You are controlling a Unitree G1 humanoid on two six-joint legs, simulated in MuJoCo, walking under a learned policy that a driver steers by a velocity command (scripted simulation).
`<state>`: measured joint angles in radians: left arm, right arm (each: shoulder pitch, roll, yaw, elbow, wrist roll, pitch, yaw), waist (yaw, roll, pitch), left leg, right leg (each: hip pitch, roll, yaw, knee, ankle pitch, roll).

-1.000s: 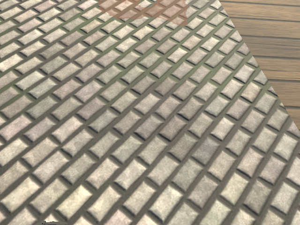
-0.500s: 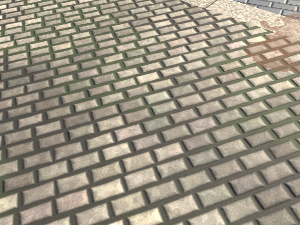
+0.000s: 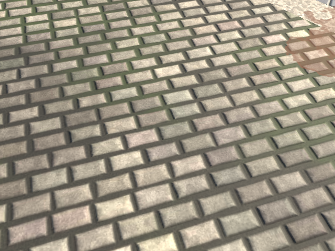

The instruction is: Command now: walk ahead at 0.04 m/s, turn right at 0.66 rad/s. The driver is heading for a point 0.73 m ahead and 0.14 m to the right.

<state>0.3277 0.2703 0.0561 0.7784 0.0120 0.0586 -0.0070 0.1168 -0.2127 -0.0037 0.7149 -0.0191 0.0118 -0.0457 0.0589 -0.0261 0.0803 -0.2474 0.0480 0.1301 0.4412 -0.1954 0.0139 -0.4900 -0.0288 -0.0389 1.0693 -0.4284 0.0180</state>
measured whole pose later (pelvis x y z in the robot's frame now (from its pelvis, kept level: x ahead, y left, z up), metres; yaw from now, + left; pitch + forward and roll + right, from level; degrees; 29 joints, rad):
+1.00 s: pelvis +0.48 -0.10 +0.00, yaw -6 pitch +3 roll +0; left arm 0.08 0.28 -0.02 0.60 0.06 -0.06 -0.05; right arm 0.54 -0.27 -0.05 0.84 0.00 -0.06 0.02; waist -0.08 -0.03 0.00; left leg 0.02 -0.14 -0.17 0.26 -0.32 0.12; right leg -0.74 -0.10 0.05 0.84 -0.12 0.03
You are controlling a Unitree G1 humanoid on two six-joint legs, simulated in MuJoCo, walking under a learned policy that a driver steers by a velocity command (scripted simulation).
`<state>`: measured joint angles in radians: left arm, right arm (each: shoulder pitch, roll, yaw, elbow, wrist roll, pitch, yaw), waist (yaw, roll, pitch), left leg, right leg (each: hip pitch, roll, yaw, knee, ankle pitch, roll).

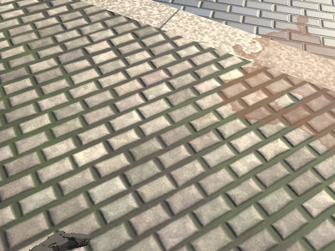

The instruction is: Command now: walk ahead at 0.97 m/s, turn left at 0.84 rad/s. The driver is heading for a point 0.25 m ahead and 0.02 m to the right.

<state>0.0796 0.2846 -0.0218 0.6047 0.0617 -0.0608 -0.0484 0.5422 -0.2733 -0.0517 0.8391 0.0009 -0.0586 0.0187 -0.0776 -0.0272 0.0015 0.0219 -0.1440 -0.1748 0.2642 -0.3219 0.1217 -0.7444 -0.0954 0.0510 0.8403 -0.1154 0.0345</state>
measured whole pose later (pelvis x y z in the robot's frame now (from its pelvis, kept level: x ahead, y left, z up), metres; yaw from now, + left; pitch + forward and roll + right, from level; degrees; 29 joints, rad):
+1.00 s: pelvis +0.39 +0.00 +0.00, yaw +12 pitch -1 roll +0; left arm 0.27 0.21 0.01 1.01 0.01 0.00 0.03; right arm 0.23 -0.23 -0.01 1.00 -0.01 0.00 -0.02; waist -0.01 0.01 0.01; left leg -0.26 -0.04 -0.03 0.41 -0.12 0.03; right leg -0.13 0.03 0.01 0.43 -0.28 -0.02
